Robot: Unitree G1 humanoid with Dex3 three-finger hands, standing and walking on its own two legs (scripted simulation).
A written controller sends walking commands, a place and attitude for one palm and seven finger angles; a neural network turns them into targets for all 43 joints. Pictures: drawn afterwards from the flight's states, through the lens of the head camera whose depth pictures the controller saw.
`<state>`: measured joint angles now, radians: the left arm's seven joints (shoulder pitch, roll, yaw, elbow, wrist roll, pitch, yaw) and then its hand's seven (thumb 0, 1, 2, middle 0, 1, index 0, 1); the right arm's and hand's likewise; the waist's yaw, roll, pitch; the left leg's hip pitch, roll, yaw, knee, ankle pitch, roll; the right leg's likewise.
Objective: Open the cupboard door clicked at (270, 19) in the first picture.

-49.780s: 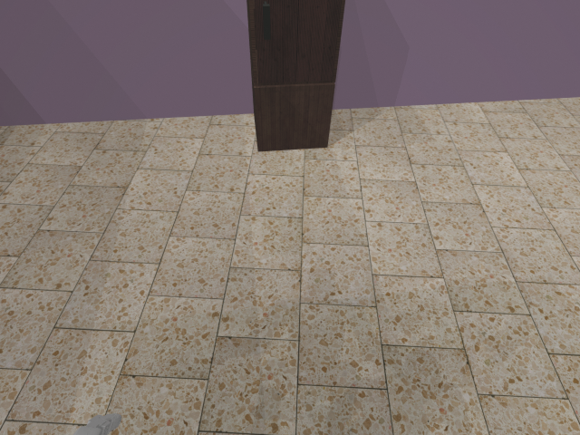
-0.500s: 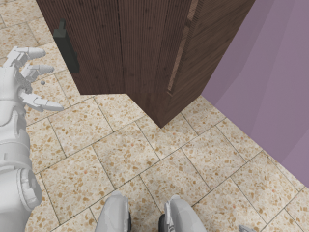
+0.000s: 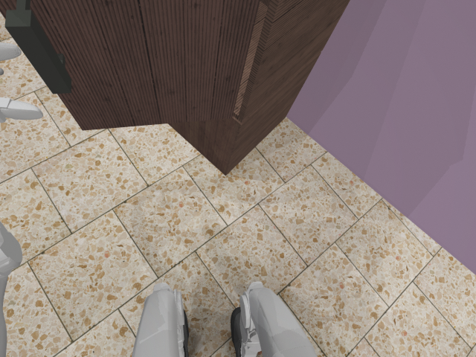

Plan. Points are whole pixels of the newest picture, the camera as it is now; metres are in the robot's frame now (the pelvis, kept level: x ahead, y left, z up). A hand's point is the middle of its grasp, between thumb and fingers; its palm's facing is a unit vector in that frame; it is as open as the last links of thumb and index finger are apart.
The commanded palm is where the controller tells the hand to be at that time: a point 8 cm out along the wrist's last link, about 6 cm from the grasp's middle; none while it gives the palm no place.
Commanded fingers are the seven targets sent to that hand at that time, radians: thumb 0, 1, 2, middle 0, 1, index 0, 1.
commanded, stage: move the hooked fingers beside the handle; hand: left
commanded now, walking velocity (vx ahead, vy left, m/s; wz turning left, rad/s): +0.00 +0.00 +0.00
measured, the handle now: (44, 44) +0.57 +0.25 +0.06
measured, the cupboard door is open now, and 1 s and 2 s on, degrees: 53 53 53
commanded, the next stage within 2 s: slide the fingers in behind the handle in 0.76 s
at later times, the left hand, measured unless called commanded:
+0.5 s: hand out of the picture +0.51 +0.31 +0.07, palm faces +0.10 -1.00 -0.01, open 14.0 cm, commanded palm +0.50 +0.33 +0.06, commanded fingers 0.00 -0.50 0.30 -0.30 -1.20 -0.30 -1.20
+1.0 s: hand (0, 75) +0.52 +0.29 +0.07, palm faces +0.11 -0.99 -0.03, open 14.0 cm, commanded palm +0.50 +0.31 +0.06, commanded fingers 0.00 -0.50 0.30 -0.30 -1.20 -0.30 -1.20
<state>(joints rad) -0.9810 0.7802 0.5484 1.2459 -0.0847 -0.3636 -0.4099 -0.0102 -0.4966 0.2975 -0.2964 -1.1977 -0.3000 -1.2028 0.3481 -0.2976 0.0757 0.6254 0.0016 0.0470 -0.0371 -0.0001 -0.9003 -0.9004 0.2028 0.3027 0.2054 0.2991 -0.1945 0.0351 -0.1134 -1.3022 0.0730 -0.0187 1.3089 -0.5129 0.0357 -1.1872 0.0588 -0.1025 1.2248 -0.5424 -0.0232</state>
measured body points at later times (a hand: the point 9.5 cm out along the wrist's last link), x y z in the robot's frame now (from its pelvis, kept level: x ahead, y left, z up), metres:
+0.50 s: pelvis +0.01 +0.02 +0.01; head +0.17 +0.07 +0.43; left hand +0.50 +0.36 +0.07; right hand +0.02 -0.25 -0.09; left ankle +0.04 +0.10 -0.61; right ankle +0.01 -0.11 -0.61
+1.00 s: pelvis +0.00 +0.01 +0.01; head +0.18 +0.06 +0.42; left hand +0.50 +0.35 +0.07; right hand +0.01 -0.26 -0.09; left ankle +0.04 +0.10 -0.61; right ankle +0.01 -0.11 -0.61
